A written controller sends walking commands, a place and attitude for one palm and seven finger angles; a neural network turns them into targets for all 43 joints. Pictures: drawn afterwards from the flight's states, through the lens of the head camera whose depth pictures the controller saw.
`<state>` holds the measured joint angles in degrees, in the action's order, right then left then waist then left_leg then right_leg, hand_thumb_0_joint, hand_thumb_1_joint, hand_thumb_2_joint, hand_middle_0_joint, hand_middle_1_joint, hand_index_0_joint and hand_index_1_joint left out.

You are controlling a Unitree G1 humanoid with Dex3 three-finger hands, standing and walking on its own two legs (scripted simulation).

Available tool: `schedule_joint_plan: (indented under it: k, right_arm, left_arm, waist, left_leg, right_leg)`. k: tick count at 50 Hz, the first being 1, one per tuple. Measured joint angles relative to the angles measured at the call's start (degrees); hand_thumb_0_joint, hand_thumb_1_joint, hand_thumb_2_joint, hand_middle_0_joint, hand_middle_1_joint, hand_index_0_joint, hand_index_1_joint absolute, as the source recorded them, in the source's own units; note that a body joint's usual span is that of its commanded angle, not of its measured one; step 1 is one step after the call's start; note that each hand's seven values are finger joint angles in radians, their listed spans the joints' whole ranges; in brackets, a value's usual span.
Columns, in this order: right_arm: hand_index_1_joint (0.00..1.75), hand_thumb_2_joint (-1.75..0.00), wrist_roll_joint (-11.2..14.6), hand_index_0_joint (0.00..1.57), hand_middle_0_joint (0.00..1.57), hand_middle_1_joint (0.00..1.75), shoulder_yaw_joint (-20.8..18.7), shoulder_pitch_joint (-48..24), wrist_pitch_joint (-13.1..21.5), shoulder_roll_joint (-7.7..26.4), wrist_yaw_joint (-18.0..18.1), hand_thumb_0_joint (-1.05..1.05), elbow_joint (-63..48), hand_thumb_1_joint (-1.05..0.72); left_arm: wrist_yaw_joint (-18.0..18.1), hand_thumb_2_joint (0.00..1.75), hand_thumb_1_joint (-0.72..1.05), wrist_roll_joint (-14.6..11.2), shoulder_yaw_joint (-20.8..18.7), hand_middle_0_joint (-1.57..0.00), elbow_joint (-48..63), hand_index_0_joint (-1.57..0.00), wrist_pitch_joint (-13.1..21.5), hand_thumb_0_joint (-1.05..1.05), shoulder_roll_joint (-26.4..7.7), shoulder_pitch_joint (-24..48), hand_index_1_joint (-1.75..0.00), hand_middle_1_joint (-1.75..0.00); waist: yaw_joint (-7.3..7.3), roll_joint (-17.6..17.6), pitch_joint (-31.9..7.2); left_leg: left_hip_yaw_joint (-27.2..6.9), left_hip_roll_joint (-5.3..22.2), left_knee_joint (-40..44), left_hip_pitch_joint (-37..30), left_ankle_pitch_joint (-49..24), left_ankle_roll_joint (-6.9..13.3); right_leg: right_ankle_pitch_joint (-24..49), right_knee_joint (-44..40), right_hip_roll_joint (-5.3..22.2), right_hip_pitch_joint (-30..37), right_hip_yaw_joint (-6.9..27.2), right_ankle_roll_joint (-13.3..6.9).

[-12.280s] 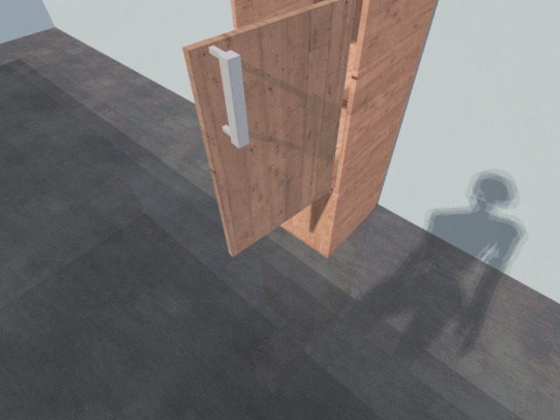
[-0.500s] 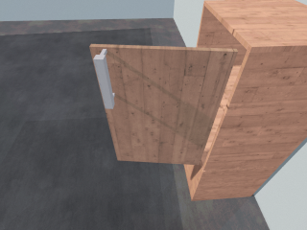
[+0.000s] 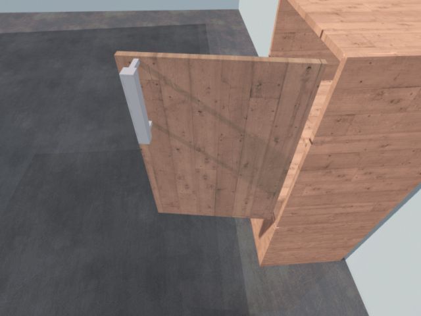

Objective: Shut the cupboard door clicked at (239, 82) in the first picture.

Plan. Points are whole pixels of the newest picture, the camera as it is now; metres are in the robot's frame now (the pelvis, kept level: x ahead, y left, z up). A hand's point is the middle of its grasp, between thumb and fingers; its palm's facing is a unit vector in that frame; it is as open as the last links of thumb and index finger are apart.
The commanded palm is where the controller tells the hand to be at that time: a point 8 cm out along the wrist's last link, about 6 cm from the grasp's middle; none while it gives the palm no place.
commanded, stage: look again from close up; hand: left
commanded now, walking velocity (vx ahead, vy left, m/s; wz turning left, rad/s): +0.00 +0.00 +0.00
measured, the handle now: (140, 103) +0.49 +0.18 +0.16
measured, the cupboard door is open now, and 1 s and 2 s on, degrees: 82 82 82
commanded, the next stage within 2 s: raise the hand and make a fist in 0.26 s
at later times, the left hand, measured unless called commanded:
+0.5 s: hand (115, 313) +0.15 +0.19 -0.07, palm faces +0.25 -0.95 -0.17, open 7.2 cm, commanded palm +0.11 +0.22 -0.05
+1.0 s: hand (113, 283) +0.17 +0.18 +0.02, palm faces +0.03 -1.00 -0.06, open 5.1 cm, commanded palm +0.14 +0.23 +0.03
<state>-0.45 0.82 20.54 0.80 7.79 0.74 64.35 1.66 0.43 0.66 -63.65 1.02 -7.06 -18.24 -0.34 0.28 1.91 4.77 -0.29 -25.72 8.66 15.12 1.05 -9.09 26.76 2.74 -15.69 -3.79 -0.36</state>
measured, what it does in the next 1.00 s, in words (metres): lowers itself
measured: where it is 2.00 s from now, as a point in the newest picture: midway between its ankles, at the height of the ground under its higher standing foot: outside the picture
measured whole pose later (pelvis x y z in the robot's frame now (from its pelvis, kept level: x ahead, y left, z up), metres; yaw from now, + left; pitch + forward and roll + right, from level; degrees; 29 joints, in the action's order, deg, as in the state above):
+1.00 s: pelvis +0.00 -0.01 -0.06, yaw +5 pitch +7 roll -2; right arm 2.2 2.8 10.9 14.8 11.2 2.2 29.0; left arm -16.3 -14.8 -5.7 11.5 21.9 -13.2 -28.5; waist 3.0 -1.6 -4.2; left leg -1.8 1.5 -60.0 36.8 30.7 0.0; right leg -23.2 55.4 2.5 -39.4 -8.4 -1.6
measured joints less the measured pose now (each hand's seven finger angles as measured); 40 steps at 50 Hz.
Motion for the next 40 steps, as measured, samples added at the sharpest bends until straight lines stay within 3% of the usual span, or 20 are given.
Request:
schedule_joint_plan:
  k: [19,21,24,27,31,33,34,36,40]
  right_arm:
    - [0.30,-0.90,0.1,0.20,0.20,0.30,-0.1,-3.5,0.4,-0.5,0.2,0.00,0.3,-0.91]
    - [0.30,-0.90,0.4,0.20,0.21,0.30,0.7,-1.7,3.6,0.4,2.7,0.01,-4.8,-0.92]
    - [0.30,-0.90,2.6,0.20,0.21,0.30,0.4,0.7,11.9,3.6,4.3,0.02,-11.2,-0.93]
    - [0.30,-0.90,2.2,0.20,0.21,0.30,-1.3,-1.0,17.0,6.4,3.3,0.02,-17.3,-0.92]
    - [0.30,-0.90,1.2,0.20,0.20,0.30,-3.5,-5.8,18.6,7.9,0.3,0.02,-25.5,-0.91]
    - [0.30,-0.90,1.5,0.20,0.20,0.30,-4.5,-8.3,17.7,8.0,-0.9,0.02,-29.3,-0.91]
    - [0.30,-0.90,1.8,0.20,0.20,0.30,-4.8,-9.3,17.1,8.1,-1.2,0.02,-31.1,-0.91]
    - [0.30,-0.90,2.4,0.20,0.20,0.30,-5.2,-10.7,15.7,8.3,-1.1,0.01,-34.4,-0.91]
    - [0.30,-0.90,2.4,0.20,0.20,0.30,-4.8,-11.1,14.8,8.2,0.2,0.01,-39.0,-0.91]
  left_arm:
    - [0.8,0.90,0.92,0.1,-0.3,-0.20,0.0,-0.20,0.6,0.01,-1.3,1.5,-0.30,-0.30]
    - [0.7,0.90,0.93,-3.5,-3.3,-0.20,20.6,-0.21,-5.2,0.02,-2.2,-4.7,-0.30,-0.30]
    - [3.2,0.90,0.94,-8.3,-2.1,-0.21,44.6,-0.21,-0.9,0.03,-3.7,-10.2,-0.31,-0.31]
    - [2.0,0.90,0.93,-10.4,-3.5,-0.23,53.5,-0.23,8.1,0.03,-3.4,-6.4,-0.34,-0.34]
    - [-8.4,0.90,0.92,-13.9,-6.3,-0.28,56.8,-0.28,24.7,0.02,-2.2,-3.1,-0.39,-0.39]
    - [-14.7,0.90,0.92,-14.5,-7.3,-0.31,57.1,-0.31,30.6,0.01,-2.5,-3.9,-0.42,-0.42]
    - [-16.9,0.90,0.91,-14.7,-7.4,-0.32,57.6,-0.33,31.2,0.01,-2.8,-5.0,-0.44,-0.44]
    - [-19.3,0.90,0.91,-15.4,-7.3,-0.36,59.4,-0.36,29.3,0.01,-3.5,-8.4,-0.48,-0.48]
    - [-17.1,0.90,0.90,-15.3,-6.9,-0.43,64.8,-0.44,24.4,0.01,-4.5,-15.5,-0.56,-0.55]
  waist:
    - [0.45,0.0,0.1]
    - [0.63,0.4,0.9]
    - [-0.29,-0.7,-1.0]
    - [-2.14,-1.3,-3.0]
    - [-2.20,0.7,-6.4]
    - [-1.90,1.9,-7.1]
    - [-1.60,2.3,-7.2]
    - [-0.73,2.8,-7.1]
    - [1.46,2.1,-7.1]
  left_leg:
    - [-0.3,1.2,0.3,-1.5,0.7,-0.8]
    - [-0.1,1.3,-2.1,-0.5,1.8,-0.8]
    - [-1.2,0.9,-5.4,1.8,3.3,-0.7]
    - [-2.7,0.1,-10.3,7.3,4.6,-0.5]
    - [-1.9,0.3,-19.4,17.0,8.1,-0.8]
    - [-1.7,0.7,-24.3,21.1,10.3,-0.8]
    - [-1.7,1.0,-26.3,22.6,11.2,-1.0]
    - [-2.0,1.3,-29.3,24.8,12.8,-1.1]
    - [-3.6,1.5,-33.0,27.6,14.7,-1.1]
  right_leg:
    - [-0.4,-1.1,-1.2,1.9,-0.5,-0.5]
    - [-1.2,1.3,-1.2,0.7,-0.2,-0.5]
    - [-3.2,4.4,-0.4,-0.9,-1.1,-0.5]
    - [-5.1,9.0,0.4,-5.7,-1.7,-0.4]
    - [-8.3,18.5,0.4,-16.2,-0.3,-0.9]
    - [-10.1,23.1,0.2,-20.4,0.0,-1.1]
    - [-10.9,25.0,0.1,-21.9,0.0,-1.2]
    - [-12.2,27.7,-0.1,-23.9,-0.2,-1.4]
    - [-13.9,30.1,0.0,-25.6,-1.7,-1.5]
